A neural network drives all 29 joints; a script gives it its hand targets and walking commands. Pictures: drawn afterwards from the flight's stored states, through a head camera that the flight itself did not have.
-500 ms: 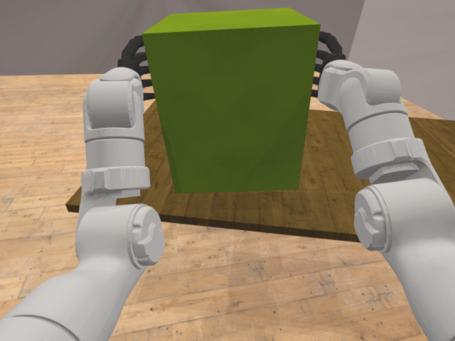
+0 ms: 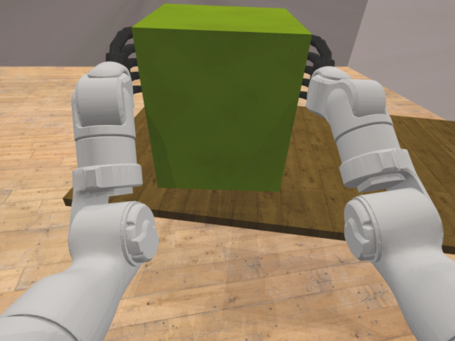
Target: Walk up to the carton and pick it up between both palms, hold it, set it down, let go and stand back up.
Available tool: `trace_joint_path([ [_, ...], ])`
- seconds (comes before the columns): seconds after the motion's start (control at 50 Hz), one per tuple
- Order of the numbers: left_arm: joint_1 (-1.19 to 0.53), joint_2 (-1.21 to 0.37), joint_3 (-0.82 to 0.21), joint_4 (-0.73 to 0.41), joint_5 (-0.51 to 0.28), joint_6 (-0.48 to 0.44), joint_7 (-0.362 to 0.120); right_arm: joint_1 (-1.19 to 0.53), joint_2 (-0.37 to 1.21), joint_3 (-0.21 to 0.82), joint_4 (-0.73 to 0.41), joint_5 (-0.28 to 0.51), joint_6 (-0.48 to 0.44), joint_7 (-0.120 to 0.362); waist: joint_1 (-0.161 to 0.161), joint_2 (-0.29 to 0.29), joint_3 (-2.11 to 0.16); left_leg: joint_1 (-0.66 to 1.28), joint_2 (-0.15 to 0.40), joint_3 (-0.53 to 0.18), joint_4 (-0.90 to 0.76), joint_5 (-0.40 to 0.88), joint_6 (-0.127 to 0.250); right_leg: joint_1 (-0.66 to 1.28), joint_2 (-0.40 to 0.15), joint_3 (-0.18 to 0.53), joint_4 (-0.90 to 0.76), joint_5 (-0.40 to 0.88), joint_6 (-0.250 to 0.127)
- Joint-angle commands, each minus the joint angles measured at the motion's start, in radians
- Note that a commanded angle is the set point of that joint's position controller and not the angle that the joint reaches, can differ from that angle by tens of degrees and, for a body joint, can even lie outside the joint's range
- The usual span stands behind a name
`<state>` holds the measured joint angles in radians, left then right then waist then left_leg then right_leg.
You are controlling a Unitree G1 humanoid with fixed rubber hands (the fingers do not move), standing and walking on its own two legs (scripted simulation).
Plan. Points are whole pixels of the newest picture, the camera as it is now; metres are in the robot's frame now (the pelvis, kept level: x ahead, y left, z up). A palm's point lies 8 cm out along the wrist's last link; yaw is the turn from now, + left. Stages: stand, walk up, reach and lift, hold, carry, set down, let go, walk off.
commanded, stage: hold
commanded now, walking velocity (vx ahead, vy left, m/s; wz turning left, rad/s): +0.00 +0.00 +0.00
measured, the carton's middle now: (221, 97) +0.41 +0.02 +0.29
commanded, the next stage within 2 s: none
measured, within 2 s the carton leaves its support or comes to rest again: neither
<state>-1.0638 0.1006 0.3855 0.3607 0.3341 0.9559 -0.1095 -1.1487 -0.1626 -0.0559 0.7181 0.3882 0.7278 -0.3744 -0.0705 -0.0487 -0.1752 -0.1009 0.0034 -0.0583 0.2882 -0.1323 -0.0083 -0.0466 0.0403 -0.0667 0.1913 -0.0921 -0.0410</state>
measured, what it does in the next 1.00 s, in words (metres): stands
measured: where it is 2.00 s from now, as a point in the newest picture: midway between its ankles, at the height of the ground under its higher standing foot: outside the picture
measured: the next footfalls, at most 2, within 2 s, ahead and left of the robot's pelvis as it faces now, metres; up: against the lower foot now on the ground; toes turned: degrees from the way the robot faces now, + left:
none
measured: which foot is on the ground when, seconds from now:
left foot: down 0.00-1.00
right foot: down 0.00-1.00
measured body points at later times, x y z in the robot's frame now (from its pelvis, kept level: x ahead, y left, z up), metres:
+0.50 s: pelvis +0.01 +0.01 +0.00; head -0.08 +0.02 +0.44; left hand +0.39 +0.15 +0.35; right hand +0.38 -0.16 +0.35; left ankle +0.02 +0.12 -0.75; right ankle +0.01 -0.09 -0.75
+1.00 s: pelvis +0.00 +0.00 +0.00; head -0.08 +0.03 +0.44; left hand +0.38 +0.17 +0.34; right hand +0.38 -0.13 +0.35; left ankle +0.02 +0.12 -0.75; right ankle +0.01 -0.09 -0.75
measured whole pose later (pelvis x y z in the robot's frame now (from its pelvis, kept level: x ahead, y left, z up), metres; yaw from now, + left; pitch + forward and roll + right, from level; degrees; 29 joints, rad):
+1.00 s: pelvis +0.00 +0.00 +0.00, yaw +0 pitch -3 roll -1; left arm -1.09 0.11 0.40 0.37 0.33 0.97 -0.12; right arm -1.20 -0.16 -0.08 0.74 0.37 0.75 -0.39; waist -0.08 -0.07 -0.18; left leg -0.11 0.01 -0.06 0.28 -0.13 -0.01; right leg -0.05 0.04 -0.07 0.19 -0.09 -0.05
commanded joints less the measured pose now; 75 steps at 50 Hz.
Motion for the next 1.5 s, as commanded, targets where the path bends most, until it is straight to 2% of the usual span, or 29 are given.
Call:
trace_joint_path([
  [0.0,-0.659,-0.437,-0.286,-0.119,-0.228,-0.054,-0.18,-0.72,0.346,0.123,-0.263,0.123,-0.036,0.097,-0.015,0.074,-0.308,0.112,-0.036,0.029,0.003,0.219,-0.01,0.077,-0.022,0.025,-0.003,0.177,0.056],
  [0.04,-0.653,-0.449,-0.287,-0.077,-0.221,-0.045,-0.177,-0.709,0.326,0.099,-0.186,0.11,-0.031,0.109,-0.024,0.102,-0.233,0.05,-0.018,0.02,-0.02,0.129,-0.022,0.086,-0.007,0.015,-0.004,0.108,0.053],
  [0.08,-0.672,-0.481,-0.309,-0.121,-0.248,-0.048,-0.171,-0.744,0.341,0.096,-0.24,0.112,-0.045,0.112,-0.027,0.115,-0.288,-0.008,-0.016,0.008,-0.036,0.086,-0.014,0.138,-0.004,0.017,0.012,0.122,0.05],
  [0.14,-0.702,-0.496,-0.337,-0.16,-0.254,-0.057,-0.151,-0.742,0.287,0.058,-0.191,0.097,-0.045,0.13,-0.054,0.213,-0.294,-0.005,0.008,-0.025,-0.073,-0.003,-0.047,0.162,0.027,0.002,0.045,0.102,0.037],
  [0.18,-0.689,-0.48,-0.311,-0.098,-0.234,-0.051,-0.151,-0.754,0.306,0.061,-0.162,0.105,-0.039,0.138,-0.045,0.17,-0.253,-0.038,0.0,0.0,-0.065,0.022,-0.036,0.164,0.009,0.016,0.032,0.122,0.041],
  [0.2,-0.684,-0.483,-0.322,-0.127,-0.235,-0.047,-0.149,-0.724,0.296,0.059,-0.136,0.107,-0.037,0.14,-0.04,0.192,-0.257,-0.031,0.003,-0.003,-0.076,0.01,-0.037,0.166,0.013,0.013,0.037,0.123,0.043],
  [0.26,-0.726,-0.477,-0.304,-0.083,-0.24,-0.055,-0.137,-0.777,0.271,0.033,-0.095,0.099,-0.042,0.162,-0.031,0.189,-0.243,-0.123,0.021,-0.027,-0.114,-0.144,-0.038,0.186,0.024,0.004,0.061,0.062,0.032],
  [0.3,-0.692,-0.498,-0.304,-0.098,-0.246,-0.065,-0.131,-0.748,0.281,0.023,-0.099,0.083,-0.051,0.17,-0.045,0.193,-0.267,-0.116,0.022,-0.036,-0.116,-0.099,-0.044,0.213,0.024,0.006,0.066,0.094,0.03],
  [0.38,-0.667,-0.393,-0.273,-0.171,-0.237,-0.056,-0.16,-0.689,0.341,0.118,-0.167,0.147,-0.026,0.126,-0.023,0.056,-0.364,0.098,-0.038,0.029,-0.015,0.338,-0.011,0.176,-0.022,0.038,0.006,0.364,0.06],
  [0.44,-0.634,-0.356,-0.233,-0.139,-0.218,-0.045,-0.182,-0.682,0.338,0.148,-0.183,0.174,-0.015,0.107,0.009,0.0,-0.3,0.133,-0.047,0.038,-0.015,0.317,0.005,0.134,-0.048,0.033,-0.003,0.35,0.074],
  [0.5,-0.605,-0.37,-0.228,-0.134,-0.217,-0.041,-0.189,-0.645,0.33,0.159,-0.233,0.166,-0.02,0.099,0.009,-0.033,-0.258,0.136,-0.04,0.033,-0.021,0.301,0.011,0.128,-0.049,0.024,0.0,0.323,0.069],
  [0.54,-0.592,-0.39,-0.248,-0.13,-0.206,-0.036,-0.183,-0.662,0.329,0.156,-0.254,0.18,-0.025,0.101,0.013,0.022,-0.236,0.136,-0.035,0.038,-0.025,0.29,-0.006,0.105,-0.027,0.014,-0.003,0.264,0.068],
  [0.58,-0.599,-0.38,-0.233,-0.101,-0.196,-0.031,-0.183,-0.661,0.319,0.138,-0.21,0.177,-0.023,0.105,0.027,0.02,-0.224,0.112,-0.022,0.031,-0.04,0.219,-0.009,0.098,-0.025,0.012,-0.012,0.188,0.061],
  [0.66,-0.679,-0.449,-0.306,-0.146,-0.233,-0.053,-0.168,-0.724,0.332,0.133,-0.263,0.143,-0.045,0.118,-0.02,0.046,-0.282,0.07,-0.02,0.025,-0.037,0.094,-0.008,0.083,-0.006,0.01,0.008,0.12,0.06],
  [0.72,-0.744,-0.474,-0.316,-0.116,-0.266,-0.072,-0.151,-0.802,0.363,0.116,-0.238,0.12,-0.047,0.13,-0.019,0.053,-0.323,0.026,-0.022,0.026,-0.035,0.001,-0.005,0.062,0.0,0.007,0.021,0.03,0.061],
  [0.8,-0.732,-0.472,-0.305,-0.141,-0.259,-0.075,-0.14,-0.79,0.401,0.133,-0.258,0.138,-0.046,0.123,0.002,0.065,-0.354,0.05,-0.04,0.049,0.002,0.164,0.008,0.098,-0.016,0.028,0.017,0.153,0.069],
  [0.86,-0.663,-0.426,-0.237,-0.042,-0.225,-0.054,-0.179,-0.753,0.385,0.103,-0.255,0.115,-0.033,0.088,-0.004,0.023,-0.351,0.079,-0.052,0.048,0.011,0.182,0.022,0.1,-0.04,0.039,0.003,0.209,0.086],
  [0.94,-0.66,-0.404,-0.251,-0.079,-0.207,-0.041,-0.196,-0.684,0.327,0.075,-0.191,0.1,-0.015,0.083,-0.034,0.098,-0.297,0.109,-0.036,0.032,-0.007,0.2,-0.01,0.093,-0.03,0.018,-0.009,0.209,0.069],
  [1.0,-0.677,-0.436,-0.319,-0.183,-0.246,-0.044,-0.197,-0.7,0.327,0.113,-0.243,0.15,-0.021,0.083,-0.035,0.132,-0.387,0.12,-0.029,0.016,0.003,0.281,-0.028,0.117,-0.021,0.028,0.003,0.248,0.052],
  [1.04,-0.661,-0.408,-0.297,-0.123,-0.22,-0.032,-0.199,-0.671,0.298,0.088,-0.154,0.137,-0.013,0.09,-0.033,0.15,-0.264,0.081,-0.021,0.023,-0.022,0.207,-0.044,0.105,-0.012,0.01,-0.001,0.188,0.044],
  [1.08,-0.66,-0.431,-0.342,-0.201,-0.235,-0.027,-0.192,-0.683,0.292,0.122,-0.189,0.162,-0.019,0.095,-0.031,0.172,-0.297,0.064,-0.012,0.01,-0.036,0.23,-0.038,0.155,-0.001,0.023,0.019,0.232,0.042],
  [1.12,-0.63,-0.413,-0.297,-0.172,-0.218,-0.028,-0.195,-0.658,0.295,0.106,-0.199,0.145,-0.023,0.1,-0.017,0.117,-0.272,0.06,-0.018,0.011,-0.049,0.206,-0.026,0.182,-0.01,0.025,0.011,0.249,0.049],
  [1.14,-0.644,-0.41,-0.319,-0.195,-0.226,-0.03,-0.186,-0.67,0.261,0.097,-0.182,0.136,-0.025,0.105,-0.029,0.15,-0.272,0.052,-0.004,-0.001,-0.062,0.185,-0.047,0.181,0.01,-0.003,0.017,0.212,0.041],
  [1.22,-0.68,-0.471,-0.327,-0.099,-0.246,-0.046,-0.16,-0.741,0.25,0.051,-0.127,0.108,-0.04,0.149,-0.033,0.206,-0.174,-0.124,0.03,-0.043,-0.129,-0.16,-0.047,0.182,0.037,0.002,0.068,0.05,0.03],
  [1.26,-0.711,-0.513,-0.341,-0.089,-0.266,-0.062,-0.142,-0.79,0.273,0.058,-0.135,0.109,-0.053,0.176,-0.047,0.182,-0.192,-0.209,0.043,-0.044,-0.14,-0.205,-0.039,0.219,0.043,-0.001,0.09,0.058,0.031],
  [1.28,-0.71,-0.489,-0.302,-0.044,-0.247,-0.068,-0.138,-0.787,0.28,0.039,-0.092,0.092,-0.053,0.185,-0.026,0.183,-0.184,-0.222,0.036,-0.033,-0.15,-0.231,-0.033,0.223,0.037,-0.003,0.079,0.04,0.033],
  [1.38,-0.691,-0.454,-0.279,-0.085,-0.251,-0.077,-0.147,-0.765,0.347,0.086,-0.147,0.132,-0.041,0.152,-0.028,0.07,-0.347,0.045,-0.02,0.018,-0.028,0.125,-0.018,0.109,-0.006,0.02,0.014,0.135,0.059],
  [1.46,-0.732,-0.402,-0.242,-0.037,-0.241,-0.092,-0.166,-0.779,0.381,0.116,-0.15,0.132,-0.036,0.134,-0.003,-0.022,-0.31,0.045,-0.038,0.042,-0.011,0.121,0.017,0.065,-0.034,0.022,-0.001,0.129,0.076],
  [1.48,-0.702,-0.394,-0.217,-0.032,-0.241,-0.095,-0.171,-0.767,0.41,0.135,-0.209,0.151,-0.042,0.125,0.024,-0.053,-0.328,0.046,-0.053,0.049,-0.012,0.137,0.027,0.09,-0.045,0.027,-0.001,0.175,0.087],
])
